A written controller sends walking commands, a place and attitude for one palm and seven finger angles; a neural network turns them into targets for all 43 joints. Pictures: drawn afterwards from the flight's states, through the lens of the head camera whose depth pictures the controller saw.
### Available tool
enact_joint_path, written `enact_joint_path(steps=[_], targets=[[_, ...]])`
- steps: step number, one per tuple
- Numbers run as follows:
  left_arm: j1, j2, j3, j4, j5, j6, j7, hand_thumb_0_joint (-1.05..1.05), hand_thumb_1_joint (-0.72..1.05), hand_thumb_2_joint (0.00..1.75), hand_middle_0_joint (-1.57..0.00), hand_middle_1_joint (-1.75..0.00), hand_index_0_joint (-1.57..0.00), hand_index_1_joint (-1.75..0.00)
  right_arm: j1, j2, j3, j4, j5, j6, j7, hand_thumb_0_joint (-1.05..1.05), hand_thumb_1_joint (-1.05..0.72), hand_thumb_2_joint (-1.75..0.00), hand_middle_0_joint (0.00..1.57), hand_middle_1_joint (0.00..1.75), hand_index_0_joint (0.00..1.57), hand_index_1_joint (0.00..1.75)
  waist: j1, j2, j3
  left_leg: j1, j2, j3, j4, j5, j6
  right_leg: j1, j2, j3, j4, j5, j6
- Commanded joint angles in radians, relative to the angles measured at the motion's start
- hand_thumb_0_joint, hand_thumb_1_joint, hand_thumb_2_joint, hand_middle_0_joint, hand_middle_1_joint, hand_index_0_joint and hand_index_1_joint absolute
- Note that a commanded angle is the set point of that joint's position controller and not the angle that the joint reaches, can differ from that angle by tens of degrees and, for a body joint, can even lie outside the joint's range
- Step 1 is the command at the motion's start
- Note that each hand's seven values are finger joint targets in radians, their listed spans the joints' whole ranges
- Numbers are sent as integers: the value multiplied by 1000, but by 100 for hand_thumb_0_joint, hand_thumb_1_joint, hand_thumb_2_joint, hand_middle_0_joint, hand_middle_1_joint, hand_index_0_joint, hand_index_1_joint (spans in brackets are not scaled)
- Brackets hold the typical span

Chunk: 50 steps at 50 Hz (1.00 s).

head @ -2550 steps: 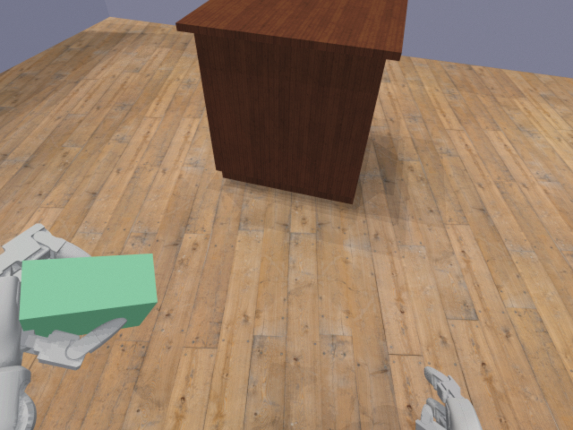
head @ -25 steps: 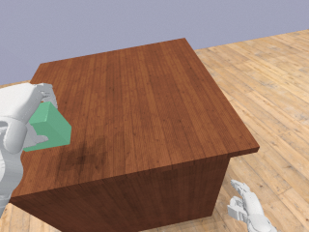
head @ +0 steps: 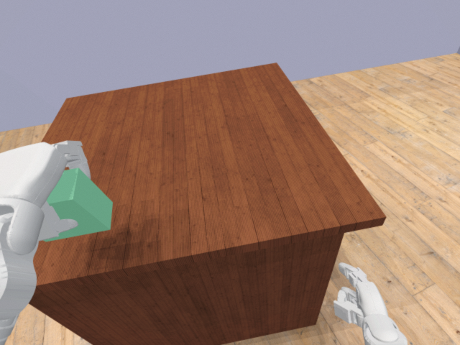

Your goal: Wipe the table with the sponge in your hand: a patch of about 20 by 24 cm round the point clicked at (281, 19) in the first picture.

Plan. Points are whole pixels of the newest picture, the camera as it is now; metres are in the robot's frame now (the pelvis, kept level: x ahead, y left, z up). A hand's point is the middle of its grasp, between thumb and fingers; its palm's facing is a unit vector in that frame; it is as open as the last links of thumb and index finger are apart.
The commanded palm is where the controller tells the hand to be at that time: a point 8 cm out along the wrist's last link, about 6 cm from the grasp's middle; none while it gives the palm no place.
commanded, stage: bring the sponge back beside the body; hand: left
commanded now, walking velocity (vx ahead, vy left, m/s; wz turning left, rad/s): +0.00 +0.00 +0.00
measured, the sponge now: (67, 212) +0.23 +0.31 +0.16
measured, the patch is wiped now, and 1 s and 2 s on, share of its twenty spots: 1.00 1.00 1.00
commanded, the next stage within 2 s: step back with the hand held close in 0.88 s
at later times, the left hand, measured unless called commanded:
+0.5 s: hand (62, 229) +0.19 +0.27 +0.18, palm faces +0.12 -0.07 -0.99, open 9.3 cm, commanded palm +0.14 +0.28 +0.26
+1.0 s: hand (60, 227) +0.19 +0.27 +0.19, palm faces +0.16 -0.04 -0.99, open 9.3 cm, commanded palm +0.15 +0.27 +0.25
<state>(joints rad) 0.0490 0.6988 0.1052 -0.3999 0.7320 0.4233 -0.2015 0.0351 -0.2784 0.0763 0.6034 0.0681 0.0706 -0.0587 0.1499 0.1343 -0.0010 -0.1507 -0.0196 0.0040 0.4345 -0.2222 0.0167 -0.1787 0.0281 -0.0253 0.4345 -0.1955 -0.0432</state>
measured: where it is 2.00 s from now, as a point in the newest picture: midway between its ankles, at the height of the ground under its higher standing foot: outside the picture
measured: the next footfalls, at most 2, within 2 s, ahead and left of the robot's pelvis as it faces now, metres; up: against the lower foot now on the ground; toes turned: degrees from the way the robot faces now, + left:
none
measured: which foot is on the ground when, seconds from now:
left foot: down 0.00-1.00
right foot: down 0.00-1.00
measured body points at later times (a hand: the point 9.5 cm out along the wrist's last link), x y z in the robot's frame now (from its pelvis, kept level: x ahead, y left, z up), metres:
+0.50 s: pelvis -0.01 -0.01 +0.00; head -0.03 -0.06 +0.44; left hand +0.18 +0.27 +0.23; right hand +0.25 -0.19 -0.07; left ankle +0.01 +0.11 -0.74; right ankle +0.03 -0.09 -0.74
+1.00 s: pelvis -0.01 -0.01 +0.00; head -0.04 -0.06 +0.44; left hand +0.17 +0.27 +0.24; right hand +0.25 -0.20 -0.07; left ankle +0.01 +0.11 -0.74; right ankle +0.03 -0.09 -0.74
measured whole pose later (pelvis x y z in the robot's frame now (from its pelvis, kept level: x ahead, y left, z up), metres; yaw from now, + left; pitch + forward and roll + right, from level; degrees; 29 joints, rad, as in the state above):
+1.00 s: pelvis -0.01 -0.01 +0.00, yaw -1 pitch -6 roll +0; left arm 0.24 0.69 0.09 -0.53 0.74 0.36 -0.14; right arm 0.05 -0.28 0.06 0.61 0.05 0.04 -0.07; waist 0.16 0.12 0.01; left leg -0.13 -0.01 0.01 0.46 -0.23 0.01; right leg -0.16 0.04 -0.02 0.45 -0.19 -0.05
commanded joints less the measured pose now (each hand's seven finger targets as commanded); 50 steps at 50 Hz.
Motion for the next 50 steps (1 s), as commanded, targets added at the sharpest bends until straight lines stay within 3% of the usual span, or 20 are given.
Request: enact_joint_path(steps=[1,4,5,9,10,13,15,18,20,23,25,28,30,38,40,44,45,46,49,50], targets=[[-165,247,156,-209,33,-7,32,0,10,130,-120,-160,-120,-160,-225,-87,-29,-194,-8,-65,-5,0,-90,-90,20,30,20,30,13,-64,-190,-21,11,-75,-51,147,16,103,-29,105,-55,64,-32],[-163,289,189,-250,49,-27,46,0,10,130,-120,-160,-120,-160,-218,-86,-33,-192,-14,-64,-5,0,-90,-90,20,30,20,30,18,-50,-199,-8,7,-76,-48,151,17,104,-32,110,-57,57,-29],[-181,301,202,-283,54,-25,52,0,10,130,-120,-160,-120,-160,-265,-79,-28,-206,-5,-77,-7,0,-90,-90,20,30,20,30,16,-32,-189,-5,7,-93,-47,140,16,96,-14,162,-61,37,-44],[-175,286,193,-204,59,-36,73,0,10,130,-120,-160,-120,-160,-210,-84,-38,-175,-15,-65,-8,0,-90,-90,20,30,20,30,14,-46,-148,-8,6,-76,-47,119,11,72,-28,135,-84,-5,-34],[-190,284,196,-252,56,-36,75,0,10,130,-120,-160,-120,-160,-259,-77,-34,-194,-4,-79,-9,0,-90,-90,20,30,20,30,14,-13,-161,2,5,-90,-45,110,10,76,-15,184,-84,-15,-49],[-134,239,161,-181,36,-28,71,0,10,130,-120,-160,-120,-160,-219,-84,-38,-176,-14,-71,-10,0,-90,-90,20,30,20,30,13,-41,-125,-18,9,-76,-54,90,9,69,-28,126,-89,-21,-33],[-126,218,150,-238,28,-25,62,0,10,130,-120,-160,-120,-160,-275,-70,-30,-197,1,-86,-12,0,-90,-90,20,30,20,30,8,-32,-127,-10,10,-90,-57,73,10,62,-17,170,-90,-42,-40],[-41,212,149,-230,19,-31,54,0,10,130,-120,-160,-120,-160,-227,-81,-35,-184,-15,-77,-12,0,-90,-90,20,30,20,30,13,-74,-128,-21,11,-74,-49,83,14,69,-30,119,-85,-22,-26],[-28,237,179,-316,31,-38,59,0,10,130,-120,-160,-120,-160,-271,-72,-31,-206,-6,-92,-9,0,-90,-90,20,30,20,30,11,-44,-157,-11,10,-86,-43,86,14,80,-18,176,-79,-33,-37],[4,242,186,-303,36,-49,72,0,10,130,-120,-160,-120,-160,-221,-78,-34,-193,-24,-81,-9,0,-90,-90,20,30,20,30,20,-50,-132,-18,9,-69,-38,94,15,66,-30,123,-82,-31,-28],[-19,267,214,-364,51,-55,88,0,10,130,-120,-160,-120,-160,-263,-70,-33,-204,-14,-95,-6,0,-90,-90,20,30,20,30,19,-7,-134,-12,11,-88,-38,90,11,66,-13,187,-80,-43,-45],[-31,251,202,-265,46,-54,111,0,10,130,-120,-160,-120,-160,-209,-78,-41,-177,-27,-82,-7,0,-90,-90,20,30,20,30,18,-38,-109,-17,10,-71,-36,87,8,59,-26,153,-95,-48,-37],[-69,246,203,-286,43,-49,117,0,10,130,-120,-160,-120,-160,-256,-74,-42,-187,-9,-92,-8,0,-90,-90,20,30,20,30,9,-30,-110,-8,7,-83,-37,74,6,52,-11,210,-102,-68,-47],[-9,194,148,-251,12,-40,85,0,10,130,-120,-160,-120,-160,-233,-80,-41,-183,-17,-91,-19,0,-90,-90,20,30,20,30,11,-59,-112,-21,7,-68,-47,56,14,63,-31,134,-95,-58,-22],[-16,204,157,-333,24,-47,83,0,10,130,-120,-160,-120,-160,-277,-67,-34,-204,-5,-108,-17,0,-90,-90,20,30,20,30,7,-30,-127,-11,7,-84,-52,52,13,65,-15,172,-90,-70,-32],[-4,253,203,-315,43,-60,100,0,10,130,-120,-160,-120,-160,-217,-79,-42,-183,-25,-93,-14,0,-90,-90,20,30,20,30,20,-57,-132,-20,7,-72,-47,81,13,76,-25,136,-82,-44,-27],[-25,265,217,-343,48,-58,105,0,10,130,-120,-160,-120,-160,-258,-73,-37,-197,-15,-104,-14,0,-90,-90,20,30,20,30,17,-22,-129,-19,8,-87,-52,75,11,77,-9,176,-82,-52,-41],[-37,274,223,-318,51,-58,115,0,10,130,-120,-160,-120,-160,-221,-77,-41,-186,-27,-98,-14,0,-90,-90,20,30,20,30,28,-12,-152,-28,6,-75,-45,93,11,98,-22,151,-72,-28,-40],[-42,244,204,-269,41,-55,124,0,10,130,-120,-160,-120,-160,-213,-80,-47,-173,-20,-83,-7,0,-90,-90,20,30,20,30,18,-29,-104,-17,8,-73,-51,90,6,65,-17,151,-92,-34,-35],[-65,128,104,-189,47,-40,118,0,10,130,-120,-160,-120,-160,-249,-69,-38,-176,-3,-95,-10,0,-90,-90,20,30,20,30,-12,-44,-55,-25,8,-74,-63,49,3,23,-1,159,-106,-74,-38]])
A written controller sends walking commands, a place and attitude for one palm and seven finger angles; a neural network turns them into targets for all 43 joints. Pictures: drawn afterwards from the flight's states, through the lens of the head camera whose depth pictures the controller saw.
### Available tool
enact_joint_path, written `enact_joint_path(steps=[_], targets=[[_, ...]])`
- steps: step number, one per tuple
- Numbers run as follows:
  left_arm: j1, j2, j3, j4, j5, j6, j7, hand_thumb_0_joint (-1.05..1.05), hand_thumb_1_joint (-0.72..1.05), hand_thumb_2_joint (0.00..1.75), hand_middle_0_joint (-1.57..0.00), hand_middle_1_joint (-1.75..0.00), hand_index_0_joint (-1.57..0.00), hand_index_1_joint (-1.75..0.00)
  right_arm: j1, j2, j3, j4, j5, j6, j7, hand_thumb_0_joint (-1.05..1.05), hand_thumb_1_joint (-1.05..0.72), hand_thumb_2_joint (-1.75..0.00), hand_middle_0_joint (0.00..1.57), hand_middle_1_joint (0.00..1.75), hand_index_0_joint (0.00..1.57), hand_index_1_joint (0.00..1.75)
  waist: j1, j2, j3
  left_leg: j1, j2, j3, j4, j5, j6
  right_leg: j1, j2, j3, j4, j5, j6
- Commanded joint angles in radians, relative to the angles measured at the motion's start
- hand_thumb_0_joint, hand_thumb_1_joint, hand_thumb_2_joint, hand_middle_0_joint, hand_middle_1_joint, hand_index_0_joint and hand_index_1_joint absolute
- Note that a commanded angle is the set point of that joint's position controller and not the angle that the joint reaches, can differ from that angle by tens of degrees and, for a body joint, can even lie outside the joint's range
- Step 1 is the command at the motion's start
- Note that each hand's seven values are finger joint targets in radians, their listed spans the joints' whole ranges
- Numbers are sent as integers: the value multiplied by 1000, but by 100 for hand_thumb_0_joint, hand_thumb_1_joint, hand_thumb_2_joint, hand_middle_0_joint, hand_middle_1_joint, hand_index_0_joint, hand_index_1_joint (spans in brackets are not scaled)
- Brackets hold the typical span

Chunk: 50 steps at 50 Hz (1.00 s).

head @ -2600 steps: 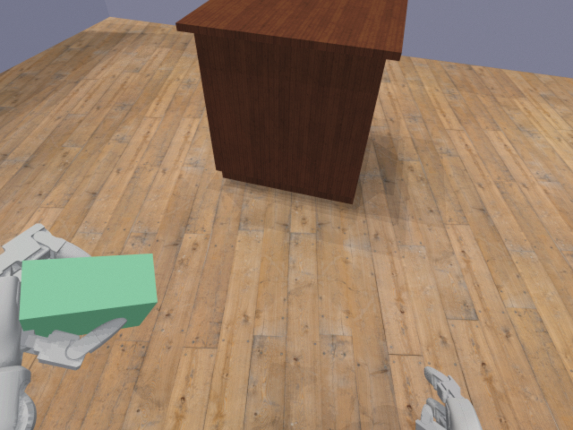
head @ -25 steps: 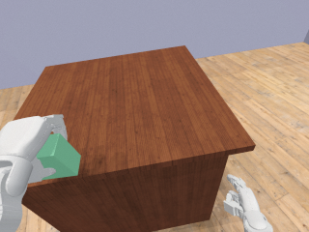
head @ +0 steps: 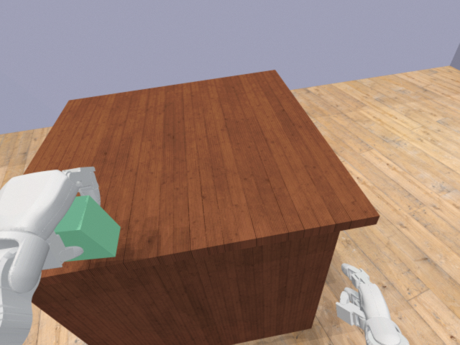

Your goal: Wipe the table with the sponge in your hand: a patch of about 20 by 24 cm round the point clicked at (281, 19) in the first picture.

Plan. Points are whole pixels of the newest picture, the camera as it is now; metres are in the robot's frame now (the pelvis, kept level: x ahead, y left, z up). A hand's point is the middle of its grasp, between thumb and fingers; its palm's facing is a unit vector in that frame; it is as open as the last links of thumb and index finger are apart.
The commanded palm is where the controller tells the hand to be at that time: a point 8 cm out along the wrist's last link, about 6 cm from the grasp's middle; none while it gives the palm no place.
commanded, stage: step back with the hand held close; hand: left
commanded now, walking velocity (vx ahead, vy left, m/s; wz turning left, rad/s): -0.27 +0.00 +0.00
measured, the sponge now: (74, 236) +0.20 +0.29 +0.14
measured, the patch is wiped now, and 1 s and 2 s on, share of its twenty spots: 1.00 1.00 1.00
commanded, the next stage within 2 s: stop stepping back and stand still in 1.52 s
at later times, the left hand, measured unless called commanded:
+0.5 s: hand (79, 182) +0.22 +0.25 +0.23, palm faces +0.43 -0.77 -0.47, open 9.3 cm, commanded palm +0.15 +0.30 +0.25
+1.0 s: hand (50, 220) +0.16 +0.25 +0.23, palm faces +0.52 -0.79 -0.32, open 9.3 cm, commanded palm +0.09 +0.29 +0.25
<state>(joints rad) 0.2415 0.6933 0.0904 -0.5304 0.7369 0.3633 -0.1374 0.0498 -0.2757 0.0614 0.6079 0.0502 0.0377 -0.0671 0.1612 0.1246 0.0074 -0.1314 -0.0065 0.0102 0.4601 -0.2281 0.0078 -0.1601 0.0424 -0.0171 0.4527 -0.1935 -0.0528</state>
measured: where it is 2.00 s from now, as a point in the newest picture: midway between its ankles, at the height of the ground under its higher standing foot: outside the picture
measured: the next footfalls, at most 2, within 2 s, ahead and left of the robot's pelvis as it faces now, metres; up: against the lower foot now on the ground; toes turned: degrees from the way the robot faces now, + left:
left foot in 1.14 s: -0.04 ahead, +0.16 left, +0.00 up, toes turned +5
right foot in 1.38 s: -0.07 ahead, -0.12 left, +0.00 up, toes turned +0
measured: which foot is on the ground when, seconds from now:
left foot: down 0.00-0.98, up 1.00-1.00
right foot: down 0.00-1.00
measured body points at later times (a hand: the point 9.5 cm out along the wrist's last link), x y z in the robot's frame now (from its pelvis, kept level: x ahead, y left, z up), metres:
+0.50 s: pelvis -0.01 +0.01 -0.01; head +0.02 +0.02 +0.44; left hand +0.20 +0.29 +0.26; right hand +0.12 -0.24 -0.11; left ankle +0.02 +0.11 -0.74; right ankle +0.04 -0.09 -0.74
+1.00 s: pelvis -0.06 +0.01 -0.03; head -0.05 +0.01 +0.42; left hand +0.13 +0.29 +0.25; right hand +0.12 -0.21 -0.11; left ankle +0.01 +0.12 -0.73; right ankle +0.04 -0.09 -0.74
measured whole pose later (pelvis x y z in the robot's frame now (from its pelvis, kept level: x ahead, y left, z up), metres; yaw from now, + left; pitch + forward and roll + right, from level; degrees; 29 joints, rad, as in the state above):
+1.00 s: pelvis -0.06 +0.01 -0.03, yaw +2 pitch +1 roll -1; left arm 0.25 0.40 0.45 -0.60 -0.06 -0.15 0.15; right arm 0.19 -0.21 0.03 0.57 0.03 -0.05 -0.05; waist -0.01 0.01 -0.01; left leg -0.52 0.00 0.01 0.78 -0.39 0.02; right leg -0.49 0.02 -0.06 0.66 -0.19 -0.04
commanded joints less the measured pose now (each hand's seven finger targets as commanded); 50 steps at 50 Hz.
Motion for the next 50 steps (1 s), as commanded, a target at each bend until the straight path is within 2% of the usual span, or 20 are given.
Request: enact_joint_path(steps=[1,2,3,4,5,6,8,10,12,16,20,24,30,34,40,43,46,48,49,50], targets=[[-414,0,377,-239,-757,-207,140,0,10,130,-120,-160,-120,-160,-31,-61,-45,-335,10,-61,-4,0,-90,-90,20,30,20,30,-147,-261,68,-64,12,-86,26,-176,44,-227,-53,192,-221,-129,-1],[-214,51,369,-17,-753,-274,175,0,10,130,-120,-160,-120,-160,40,-61,-16,-240,-10,-67,-8,0,-90,-90,20,30,20,30,-142,-357,-4,-21,0,-79,88,-205,44,-267,-102,179,-231,-233,-13],[-162,-21,312,-23,-756,-302,181,0,10,130,-120,-160,-120,-160,13,-47,-22,-233,-12,-62,1,0,-90,-90,20,30,20,30,-143,-348,-8,-6,-10,-72,116,-181,40,-298,-114,177,-229,-265,-23],[-172,19,384,-140,-791,-342,204,0,10,130,-120,-160,-120,-160,49,-57,-32,-234,-7,-59,-4,0,-90,-90,20,30,20,30,-142,-331,-53,9,8,-72,161,-166,39,-301,-172,199,-230,-244,-26],[-178,43,414,-225,-806,-387,222,0,10,130,-120,-160,-120,-160,39,-52,-20,-230,-18,-72,-10,0,-90,-90,20,30,20,30,-151,-240,-89,18,18,-70,140,-132,41,-279,-184,215,-200,-155,-28],[-124,3,407,-260,-816,-420,235,0,10,130,-120,-160,-120,-160,54,-58,-23,-225,-23,-76,-13,0,-90,-90,20,30,20,30,-153,-147,-148,5,37,-75,104,-80,43,-216,-198,173,-133,-60,-23],[-67,-1,451,-367,-832,-466,264,0,10,130,-120,-160,-120,-160,43,-83,-40,-233,-30,-80,-12,0,-90,-90,20,30,20,30,-147,38,-191,-82,99,-151,24,-5,47,-118,-172,127,1,115,-9],[-12,24,508,-417,-835,-505,284,0,10,130,-120,-160,-120,-160,34,-89,-53,-229,-27,-82,-7,0,-90,-90,20,30,20,30,-138,124,-187,-190,138,-197,-34,-42,56,-56,-147,104,42,107,9],[41,-9,513,-394,-829,-530,295,0,10,130,-120,-160,-120,-160,53,-70,-56,-219,-32,-89,-4,0,-90,-90,20,30,20,30,-144,69,-168,-249,136,-202,-10,22,54,-51,-134,87,69,168,14],[81,-19,534,-337,-830,-559,302,0,10,130,-120,-160,-120,-160,83,-65,-77,-190,-24,-85,2,0,-90,-90,20,30,20,30,-159,-57,-234,-208,155,-200,53,213,41,-46,-151,87,108,282,19],[101,-15,548,-302,-830,-566,300,0,10,130,-120,-160,-120,-160,86,-77,-96,-186,-15,-96,3,0,-90,-90,20,30,20,30,-167,-66,-249,-193,156,-195,72,216,35,-76,-163,95,111,289,19],[120,-15,553,-311,-828,-575,298,0,10,130,-120,-160,-120,-160,87,-78,-99,-184,-17,-109,5,0,-90,-90,20,30,20,30,-166,-78,-214,-254,156,-197,63,87,44,-103,-152,99,102,204,26],[106,7,567,-415,-817,-599,309,0,10,130,-120,-160,-120,-160,84,-80,-96,-185,-25,-128,6,0,-90,-90,20,30,20,30,-171,-33,-202,-317,138,-200,46,-105,45,-129,-169,134,97,144,9],[60,-28,547,-380,-817,-601,312,0,10,130,-120,-160,-120,-160,95,-73,-93,-175,-26,-138,2,0,-90,-90,20,30,20,30,-179,-27,-167,-360,144,-201,28,-253,53,-166,-148,129,91,22,16],[-69,-73,499,-257,-803,-582,310,0,10,130,-120,-160,-120,-160,92,-89,-93,-189,-15,-147,-7,0,-90,-90,20,30,20,30,-178,37,-104,-449,188,-250,-75,-414,77,-178,-81,79,173,-124,38],[-116,-100,460,-198,-795,-571,302,0,10,130,-120,-160,-120,-160,86,-85,-90,-191,-15,-146,-2,0,-90,-90,20,30,20,30,-172,4,-77,-539,215,-251,-84,-435,91,-128,-68,72,230,-138,49],[-117,-87,446,-236,-795,-572,295,0,10,130,-120,-160,-120,-160,80,-69,-88,-197,-17,-141,2,0,-90,-90,20,30,20,30,-173,-154,-100,-459,136,-169,77,-369,59,-193,-155,173,62,-80,20],[-94,-71,440,-295,-801,-578,295,0,10,130,-120,-160,-120,-160,75,-58,-80,-168,-22,-134,14,0,-90,-90,20,30,20,30,-180,-238,-109,-327,67,-98,329,-348,23,-355,-294,321,-119,-221,-36],[-76,-68,432,-339,-808,-577,295,0,10,130,-120,-160,-120,-160,79,-35,-73,-148,-23,-130,23,0,-90,-90,20,30,20,30,-182,-277,-131,-252,41,-52,466,-288,7,-403,-362,344,-185,-254,-65],[-54,-29,472,-402,-808,-583,297,0,10,130,-120,-160,-120,-160,70,-30,-72,-144,-28,-132,30,0,-90,-90,20,30,20,30,-173,-265,-182,-228,33,-40,555,-260,-2,-369,-395,347,-187,-133,-100]])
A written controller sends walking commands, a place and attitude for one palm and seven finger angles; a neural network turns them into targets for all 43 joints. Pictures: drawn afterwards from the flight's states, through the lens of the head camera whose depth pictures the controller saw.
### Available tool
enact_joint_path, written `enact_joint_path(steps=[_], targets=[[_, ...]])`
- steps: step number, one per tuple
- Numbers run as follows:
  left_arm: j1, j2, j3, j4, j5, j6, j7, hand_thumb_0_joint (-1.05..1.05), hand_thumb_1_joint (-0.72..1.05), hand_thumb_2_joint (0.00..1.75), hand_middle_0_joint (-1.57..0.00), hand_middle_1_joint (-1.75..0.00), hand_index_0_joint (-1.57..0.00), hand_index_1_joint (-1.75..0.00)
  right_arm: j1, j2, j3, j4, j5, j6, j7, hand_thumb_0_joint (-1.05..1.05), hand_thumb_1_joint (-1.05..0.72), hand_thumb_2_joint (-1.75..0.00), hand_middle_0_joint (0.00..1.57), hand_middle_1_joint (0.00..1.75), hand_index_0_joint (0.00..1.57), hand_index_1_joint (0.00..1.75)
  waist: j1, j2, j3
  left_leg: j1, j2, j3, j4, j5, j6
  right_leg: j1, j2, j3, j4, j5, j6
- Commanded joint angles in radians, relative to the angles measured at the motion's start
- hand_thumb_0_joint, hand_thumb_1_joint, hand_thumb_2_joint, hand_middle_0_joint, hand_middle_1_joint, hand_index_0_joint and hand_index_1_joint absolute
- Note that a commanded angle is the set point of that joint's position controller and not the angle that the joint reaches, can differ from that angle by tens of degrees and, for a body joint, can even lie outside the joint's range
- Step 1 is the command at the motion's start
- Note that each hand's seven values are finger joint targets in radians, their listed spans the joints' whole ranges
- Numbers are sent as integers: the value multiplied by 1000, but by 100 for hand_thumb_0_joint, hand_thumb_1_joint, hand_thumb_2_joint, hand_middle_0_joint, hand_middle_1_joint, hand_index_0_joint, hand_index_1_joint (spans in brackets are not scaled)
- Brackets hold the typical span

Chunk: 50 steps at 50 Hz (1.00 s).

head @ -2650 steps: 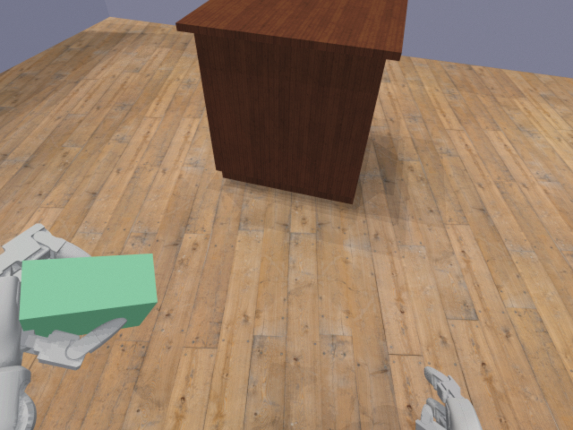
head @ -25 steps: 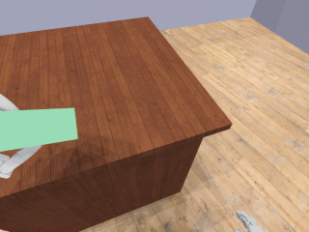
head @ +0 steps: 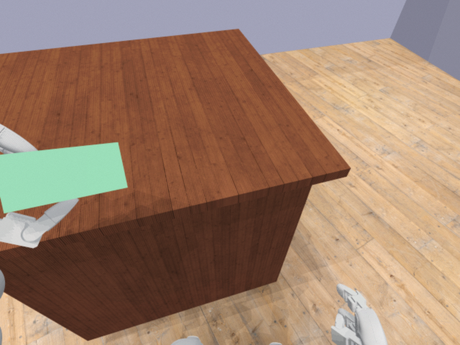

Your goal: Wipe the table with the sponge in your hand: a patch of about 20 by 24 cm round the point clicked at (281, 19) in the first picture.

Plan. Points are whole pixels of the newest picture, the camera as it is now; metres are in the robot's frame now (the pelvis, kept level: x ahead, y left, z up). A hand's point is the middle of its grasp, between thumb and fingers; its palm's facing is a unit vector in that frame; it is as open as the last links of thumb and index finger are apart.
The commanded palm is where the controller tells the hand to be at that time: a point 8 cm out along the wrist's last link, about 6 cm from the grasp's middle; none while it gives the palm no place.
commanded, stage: step back with the hand held close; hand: left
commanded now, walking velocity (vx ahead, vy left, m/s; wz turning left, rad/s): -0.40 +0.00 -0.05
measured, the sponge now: (77, 175) +0.26 +0.20 +0.23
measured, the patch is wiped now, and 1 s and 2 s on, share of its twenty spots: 1.00 1.00 1.00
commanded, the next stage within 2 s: stop stepping back and stand still in 0.52 s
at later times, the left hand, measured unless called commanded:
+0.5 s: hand (32, 270) +0.14 +0.17 +0.26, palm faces +0.33 -0.84 -0.44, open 9.3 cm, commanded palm +0.06 +0.25 +0.28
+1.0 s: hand out of the picture -0.02 +0.17 +0.24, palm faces +0.40 -0.86 -0.31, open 9.3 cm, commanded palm -0.08 +0.23 +0.28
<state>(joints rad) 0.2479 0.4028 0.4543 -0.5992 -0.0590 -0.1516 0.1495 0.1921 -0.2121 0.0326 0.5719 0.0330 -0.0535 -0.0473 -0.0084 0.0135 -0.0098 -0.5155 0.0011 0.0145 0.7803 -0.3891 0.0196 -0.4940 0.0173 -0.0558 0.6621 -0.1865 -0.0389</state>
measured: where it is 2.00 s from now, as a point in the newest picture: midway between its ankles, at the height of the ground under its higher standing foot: outside the picture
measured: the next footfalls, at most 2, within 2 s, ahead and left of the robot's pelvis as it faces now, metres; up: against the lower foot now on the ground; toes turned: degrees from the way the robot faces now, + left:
left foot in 0.14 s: +0.03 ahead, +0.15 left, +0.00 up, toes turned +3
right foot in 0.38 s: -0.01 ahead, -0.13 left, +0.00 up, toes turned -2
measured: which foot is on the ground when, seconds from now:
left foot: up 0.00-0.12, down 0.14-0.40, up 0.42-0.64, down 0.66-0.88, up 0.90-1.00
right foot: down 0.00-0.14, up 0.16-0.36, down 0.38-0.66, up 0.68-0.86, down 0.88-1.00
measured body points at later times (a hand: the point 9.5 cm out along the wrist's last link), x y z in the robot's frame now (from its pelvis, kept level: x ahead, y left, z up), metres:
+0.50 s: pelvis -0.11 -0.02 +0.01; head -0.06 -0.04 +0.46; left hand +0.11 +0.22 +0.28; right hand +0.05 -0.26 -0.08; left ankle -0.09 +0.12 -0.65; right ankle -0.05 -0.12 -0.71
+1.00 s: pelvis -0.24 -0.05 +0.01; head -0.27 -0.06 +0.46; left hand -0.04 +0.22 +0.26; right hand -0.11 -0.29 -0.09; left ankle -0.23 +0.08 -0.65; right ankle -0.20 -0.14 -0.71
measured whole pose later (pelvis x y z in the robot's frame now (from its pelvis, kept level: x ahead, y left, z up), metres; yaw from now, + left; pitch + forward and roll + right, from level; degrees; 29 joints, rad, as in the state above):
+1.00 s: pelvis -0.24 -0.05 +0.01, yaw -1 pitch -2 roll +0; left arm 0.31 0.33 0.38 -0.54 -0.07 -0.10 0.10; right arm 0.24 -0.23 0.01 0.69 0.04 -0.05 -0.03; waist -0.02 0.04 -0.03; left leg -0.50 0.03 -0.01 1.09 -0.36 0.01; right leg -0.32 0.04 -0.04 0.59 -0.24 -0.05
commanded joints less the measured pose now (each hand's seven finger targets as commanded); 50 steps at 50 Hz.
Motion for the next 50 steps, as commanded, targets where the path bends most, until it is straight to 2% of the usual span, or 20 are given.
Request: enact_joint_path(steps=[1,5,8,10,12,15,17,19,20,21,25,31,34,35,38,42,43,44,45,50], targets=[[-6,242,102,-337,-17,-66,4,0,10,130,-120,-160,-120,-160,-83,-74,-34,-111,-13,-39,16,0,-90,-90,20,30,20,30,-7,-174,-188,130,40,-50,245,-93,-9,38,-372,351,-358,10,-116],[85,290,180,-400,-24,-71,16,0,10,130,-120,-160,-120,-160,-64,-92,-47,-120,-21,-29,13,0,-90,-90,20,30,20,30,-19,2,-199,192,84,-58,-197,6,-2,100,-286,241,-161,149,-53],[30,247,184,-428,-32,-106,32,0,10,130,-120,-160,-120,-160,-56,-130,-85,-116,-40,-75,-1,0,-90,-90,20,30,20,30,-21,385,-148,118,384,-318,-453,326,120,13,-11,72,278,-254,59],[7,257,204,-406,-39,-110,39,0,10,130,-120,-160,-120,-160,4,-112,-97,-84,-36,-114,3,0,-90,-90,20,30,20,30,-24,293,-197,213,402,-274,-398,510,142,-104,-2,131,512,-371,64],[9,222,198,-318,-39,-94,28,0,10,130,-120,-160,-120,-160,26,-124,-109,-59,-27,-127,12,0,-90,-90,20,30,20,30,-14,183,-197,379,359,-178,-301,824,119,-122,6,136,376,-349,68],[-38,182,154,-244,-22,-79,8,0,10,130,-120,-160,-120,-160,-6,-128,-105,-72,-12,-125,21,0,-90,-90,20,30,20,30,-1,238,-180,388,296,-78,-276,791,43,36,-4,61,24,-210,69],[-44,153,106,-206,-15,-77,-11,0,10,130,-120,-160,-120,-160,-34,-135,-85,-84,-13,-123,25,0,-90,-90,20,30,20,30,6,205,-138,266,275,-98,-228,596,24,186,-18,57,-171,-18,69],[-53,180,93,-210,-9,-86,-25,0,10,130,-120,-160,-120,-160,-56,-127,-78,-110,-2,-119,26,0,-90,-90,20,30,20,30,11,-9,-123,161,186,-41,-53,275,-17,282,-96,69,-351,256,53],[-27,251,129,-219,2,-96,-19,0,10,130,-120,-160,-120,-160,-64,-98,-75,-130,-1,-115,23,0,-90,-90,20,30,20,30,10,-228,-127,9,70,46,141,-43,-57,358,-261,209,-338,644,-20],[21,225,115,-238,-17,-97,-25,0,10,130,-120,-160,-120,-160,-74,-93,-97,-136,25,-116,13,0,-90,-90,20,30,20,30,23,-326,-196,-13,36,-29,379,-142,-54,307,-365,286,-306,716,-81],[210,244,187,-347,-28,-97,-35,0,10,130,-120,-160,-120,-160,-106,-40,-72,-171,13,-49,30,0,-90,-90,20,30,20,30,0,-62,-228,59,82,-54,299,-45,-65,193,-298,195,-212,492,-72],[146,249,191,-376,-47,-98,17,0,10,130,-120,-160,-120,-160,-11,-101,-96,-99,-5,-68,-13,0,-90,-90,20,30,20,30,-32,-79,-259,302,73,23,-303,47,-15,162,-227,259,-178,189,-15],[12,238,182,-345,-52,-89,36,0,10,130,-120,-160,-120,-160,-42,-150,-101,-130,8,-102,-27,0,-90,-90,20,30,20,30,-37,335,-132,289,352,-192,-509,227,116,-30,25,59,258,-307,67],[-43,255,177,-341,-46,-81,48,0,10,130,-120,-160,-120,-160,-11,-132,-98,-116,10,-118,-31,0,-90,-90,20,30,20,30,-56,386,-122,235,389,-262,-508,141,154,-93,7,103,462,-350,64],[-35,206,139,-149,-19,-33,36,0,10,130,-120,-160,-120,-160,-10,-141,-104,-78,24,-115,-4,0,-90,-90,20,30,20,30,-28,151,-71,188,290,-136,-410,93,135,-58,-26,137,396,-240,63],[-43,142,54,-52,-9,-12,1,0,10,130,-120,-160,-120,-160,-68,-146,-68,-115,10,-87,-9,0,-90,-90,20,30,20,30,9,130,-16,-40,161,-67,-297,-306,48,322,1,2,-135,-146,55],[-67,139,27,-71,-4,-11,-10,0,10,130,-120,-160,-120,-160,-76,-132,-66,-118,8,-79,-7,0,-90,-90,20,30,20,30,7,-27,-12,-50,79,8,-89,-269,29,334,-45,60,-276,-130,25],[-85,182,34,-91,-4,-8,-18,0,10,130,-120,-160,-120,-160,-105,-125,-76,-126,7,-68,-4,0,-90,-90,20,30,20,30,6,-286,-11,-97,-1,30,270,-201,9,247,-231,400,-450,-322,-58],[-144,210,38,-115,-6,-4,-22,0,10,130,-120,-160,-120,-160,-119,-139,-70,-119,2,-72,-3,0,-90,-90,20,30,20,30,-13,-287,18,-113,-3,-60,456,-94,1,135,-347,584,-553,-386,-89],[-59,276,120,-334,-17,-50,-18,0,10,130,-120,-160,-120,-160,-93,-98,-63,-101,-4,-48,3,0,-90,-90,20,30,20,30,-25,-61,-64,185,85,-35,112,44,8,4,-274,285,-449,-398,-78]])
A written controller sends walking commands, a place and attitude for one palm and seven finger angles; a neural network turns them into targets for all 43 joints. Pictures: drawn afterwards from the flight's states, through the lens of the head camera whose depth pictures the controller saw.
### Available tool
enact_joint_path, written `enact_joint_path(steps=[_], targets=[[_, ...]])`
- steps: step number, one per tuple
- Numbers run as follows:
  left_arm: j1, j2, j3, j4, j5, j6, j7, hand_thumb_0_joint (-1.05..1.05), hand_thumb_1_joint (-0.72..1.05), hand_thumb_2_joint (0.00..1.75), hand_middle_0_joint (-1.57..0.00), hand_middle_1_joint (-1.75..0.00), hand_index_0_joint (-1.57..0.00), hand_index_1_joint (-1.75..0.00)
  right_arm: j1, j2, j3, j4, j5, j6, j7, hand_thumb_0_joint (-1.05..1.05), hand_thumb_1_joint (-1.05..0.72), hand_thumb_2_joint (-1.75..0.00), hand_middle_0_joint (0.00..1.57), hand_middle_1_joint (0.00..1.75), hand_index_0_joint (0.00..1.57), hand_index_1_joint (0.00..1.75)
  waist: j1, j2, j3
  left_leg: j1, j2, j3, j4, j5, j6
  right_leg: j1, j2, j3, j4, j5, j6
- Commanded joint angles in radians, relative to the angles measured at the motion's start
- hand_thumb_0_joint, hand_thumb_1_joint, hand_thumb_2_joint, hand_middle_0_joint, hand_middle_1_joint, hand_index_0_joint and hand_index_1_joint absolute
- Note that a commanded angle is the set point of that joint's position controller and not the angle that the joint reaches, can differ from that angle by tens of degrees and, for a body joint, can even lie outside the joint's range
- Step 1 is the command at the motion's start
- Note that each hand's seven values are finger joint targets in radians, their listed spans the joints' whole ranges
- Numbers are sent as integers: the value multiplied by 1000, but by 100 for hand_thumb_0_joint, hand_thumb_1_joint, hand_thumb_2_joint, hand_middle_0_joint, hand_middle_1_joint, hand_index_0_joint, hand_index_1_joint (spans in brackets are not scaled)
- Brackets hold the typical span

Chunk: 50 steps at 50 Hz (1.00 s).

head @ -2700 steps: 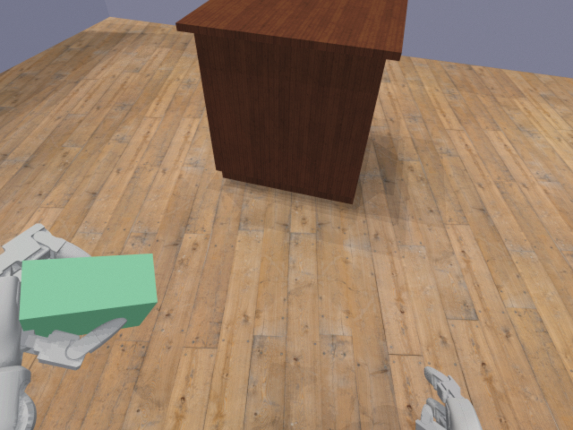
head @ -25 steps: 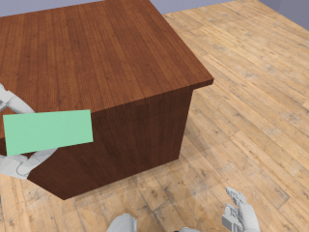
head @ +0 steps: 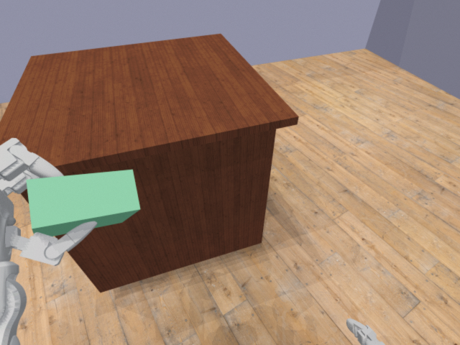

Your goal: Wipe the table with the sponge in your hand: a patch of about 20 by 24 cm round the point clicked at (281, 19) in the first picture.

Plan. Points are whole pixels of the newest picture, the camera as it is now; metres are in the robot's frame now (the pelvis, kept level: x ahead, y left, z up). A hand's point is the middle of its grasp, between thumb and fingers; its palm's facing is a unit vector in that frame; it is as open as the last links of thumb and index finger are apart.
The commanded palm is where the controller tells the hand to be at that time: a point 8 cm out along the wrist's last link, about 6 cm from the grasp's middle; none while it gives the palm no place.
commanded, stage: stop stepping back and stand still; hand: left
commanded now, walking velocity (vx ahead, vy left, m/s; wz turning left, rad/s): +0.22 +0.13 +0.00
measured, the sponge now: (97, 203) +0.25 +0.19 +0.20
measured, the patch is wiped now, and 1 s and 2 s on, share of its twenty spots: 1.00 1.00 1.00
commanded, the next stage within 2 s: stand and wait in 0.54 s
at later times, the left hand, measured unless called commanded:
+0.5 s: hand (59, 234) +0.18 +0.19 +0.23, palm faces +0.35 -0.85 -0.40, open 9.3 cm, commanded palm +0.14 +0.25 +0.26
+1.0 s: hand (40, 193) +0.22 +0.22 +0.25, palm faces +0.38 -0.81 -0.44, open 9.3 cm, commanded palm +0.17 +0.28 +0.26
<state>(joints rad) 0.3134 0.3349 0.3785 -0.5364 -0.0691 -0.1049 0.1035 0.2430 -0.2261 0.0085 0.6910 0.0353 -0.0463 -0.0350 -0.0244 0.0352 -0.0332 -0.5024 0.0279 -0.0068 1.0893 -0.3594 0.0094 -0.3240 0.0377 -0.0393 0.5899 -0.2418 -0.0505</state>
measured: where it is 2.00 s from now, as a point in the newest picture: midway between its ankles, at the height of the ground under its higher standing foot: outside the picture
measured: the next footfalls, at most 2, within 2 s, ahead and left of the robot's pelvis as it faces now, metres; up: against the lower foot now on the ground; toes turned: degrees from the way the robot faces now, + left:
left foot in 0.12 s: +0.06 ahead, +0.12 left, +0.00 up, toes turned +1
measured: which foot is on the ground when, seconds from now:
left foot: up 0.00-0.10, down 0.12-1.00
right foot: down 0.00-1.00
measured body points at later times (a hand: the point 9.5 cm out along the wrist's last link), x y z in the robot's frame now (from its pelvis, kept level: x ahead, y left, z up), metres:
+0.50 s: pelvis -0.03 -0.02 +0.01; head -0.03 -0.03 +0.46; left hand +0.16 +0.23 +0.25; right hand +0.11 -0.27 -0.08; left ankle +0.01 +0.11 -0.70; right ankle +0.00 -0.11 -0.73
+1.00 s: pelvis +0.00 +0.01 +0.01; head +0.03 +0.01 +0.46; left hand +0.20 +0.26 +0.27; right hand +0.18 -0.22 -0.07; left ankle +0.02 +0.12 -0.73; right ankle +0.00 -0.11 -0.73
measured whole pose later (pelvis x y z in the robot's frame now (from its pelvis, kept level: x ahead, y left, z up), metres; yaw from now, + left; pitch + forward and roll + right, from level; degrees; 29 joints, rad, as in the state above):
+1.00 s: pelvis +0.00 +0.01 +0.01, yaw -2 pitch +0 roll -1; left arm 0.43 0.47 0.45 -0.73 -0.07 -0.17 0.15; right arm 0.16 -0.19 0.02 0.59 0.03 -0.08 -0.04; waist 0.00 -0.01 0.05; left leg -0.28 0.03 0.04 0.52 -0.25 0.00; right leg -0.23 0.00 -0.05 0.49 -0.26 -0.01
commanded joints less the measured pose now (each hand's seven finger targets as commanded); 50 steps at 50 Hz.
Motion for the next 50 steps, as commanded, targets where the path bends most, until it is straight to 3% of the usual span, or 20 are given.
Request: enact_joint_path(steps=[1,3,4,5,6,7,8,12,14,15,16,18,20,24,27,29,34,36,41,50], targets=[[-56,330,198,-386,-5,-98,41,0,10,130,-120,-160,-120,-160,-146,-63,-24,-215,-11,-55,-17,0,-90,-90,20,30,20,30,2,-96,-69,251,42,25,-322,-24,31,-175,-270,227,-352,-374,-55],[-12,291,176,-386,-10,-92,65,0,10,130,-120,-160,-120,-160,-139,-68,-17,-216,-16,-67,-32,0,-90,-90,20,30,20,30,3,-66,-96,345,15,68,-553,-96,49,-156,-228,195,-271,-444,-41],[-28,280,171,-381,-14,-96,73,0,10,130,-120,-160,-120,-160,-134,-92,-17,-226,-24,-78,-42,0,-90,-90,20,30,20,30,3,59,-92,310,43,1,-697,-204,73,-122,-160,142,-147,-456,-24],[-35,244,150,-351,-19,-94,77,0,10,130,-120,-160,-120,-160,-129,-129,-26,-237,-28,-89,-49,0,-90,-90,20,30,20,30,-1,283,-66,314,178,-256,-862,-371,124,-167,-39,49,120,-360,13],[-151,277,168,-359,-3,-97,85,0,10,130,-120,-160,-120,-160,-117,-123,-19,-230,-18,-100,-46,0,-90,-90,20,30,20,30,-7,370,-21,247,313,-417,-975,-472,183,-244,22,-25,396,-318,44],[-214,322,211,-299,16,-93,79,0,10,130,-120,-160,-120,-160,-135,-117,-34,-222,-18,-115,-42,0,-90,-90,20,30,20,30,23,256,-54,154,298,-316,-958,-286,193,-176,-9,29,531,-269,36],[-224,309,187,-181,13,-81,73,0,10,130,-120,-160,-120,-160,-75,-107,-36,-189,-7,-110,-31,0,-90,-90,20,30,20,30,5,187,-46,181,267,-295,-922,-316,171,-199,-21,14,523,-235,43],[-97,244,133,-20,-3,-42,59,0,10,130,-120,-160,-120,-160,-104,-97,-16,-214,8,-98,-27,0,-90,-90,20,30,20,30,20,147,22,81,204,-181,-840,-288,112,1,-48,-24,79,-222,41],[-49,229,115,-41,-7,-30,38,0,10,130,-120,-160,-120,-160,-146,-111,-20,-246,-2,-75,-31,0,-90,-90,20,30,20,30,53,3,24,-90,112,-68,-601,-301,59,281,-20,-38,-175,-131,23],[-23,233,104,-63,1,-35,24,0,10,130,-120,-160,-120,-160,-146,-93,-26,-254,-2,-64,-24,0,-90,-90,20,30,20,30,46,-221,29,-167,20,33,-275,-201,35,294,-152,172,-300,-149,-37],[-63,252,99,-133,-5,-46,9,0,10,130,-120,-160,-120,-160,-155,-110,-42,-262,3,-62,-16,0,-90,-90,20,30,20,30,31,-342,24,-214,-11,26,0,-144,13,228,-360,514,-440,-163,-101],[-138,280,142,-262,-7,-103,6,0,10,130,-120,-160,-120,-160,-149,-93,-28,-221,-9,-81,3,0,-90,-90,20,30,20,30,0,-92,-87,-129,41,-46,47,-9,4,190,-368,420,-375,-56,-115],[-104,358,214,-391,-12,-109,17,0,10,130,-120,-160,-120,-160,-124,-108,-49,-234,-5,-71,4,0,-90,-90,20,30,20,30,-3,-104,-66,-16,67,-43,-76,56,-4,74,-326,324,-361,-131,-89],[-27,302,186,-439,-11,-115,67,0,10,130,-120,-160,-120,-160,-135,-79,-31,-230,-18,-83,-31,0,-90,-90,20,30,20,30,8,-36,-64,316,36,35,-531,64,31,-47,-272,205,-272,-216,-53],[-97,260,164,-321,-6,-108,89,0,10,130,-120,-160,-120,-160,-137,-122,-38,-216,-22,-95,-46,0,-90,-90,20,30,20,30,19,181,-11,291,146,-182,-735,-120,92,-74,-84,105,-86,-203,20],[-148,259,177,-189,4,-92,95,0,10,130,-120,-160,-120,-160,-117,-123,-44,-207,0,-91,-47,0,-90,-90,20,30,20,30,30,114,-29,165,149,-157,-727,-162,76,73,-38,50,-89,-120,53],[-142,250,142,-86,-1,-72,63,0,10,130,-120,-160,-120,-160,-126,-104,-41,-207,9,-85,-27,0,-90,-90,20,30,20,30,-1,-166,-19,192,37,-15,-462,146,17,91,-217,222,-261,95,-3],[-110,243,130,-150,-1,-81,51,0,10,130,-120,-160,-120,-160,-141,-104,-39,-219,5,-85,-17,0,-90,-90,20,30,20,30,3,-118,-66,208,45,-10,-509,247,11,176,-234,179,-202,311,-9],[10,285,179,-405,-1,-117,52,0,10,130,-120,-160,-120,-160,-177,-95,-32,-263,-13,-85,-9,0,-90,-90,20,30,20,30,25,81,-125,298,102,-80,-640,474,37,180,-108,51,-97,291,41],[12,268,213,-296,-12,-115,79,0,10,130,-120,-160,-120,-160,-153,-97,-36,-233,-8,-78,-22,0,-90,-90,20,30,20,30,14,109,-151,350,124,-80,-664,478,18,165,-74,40,-122,212,46]])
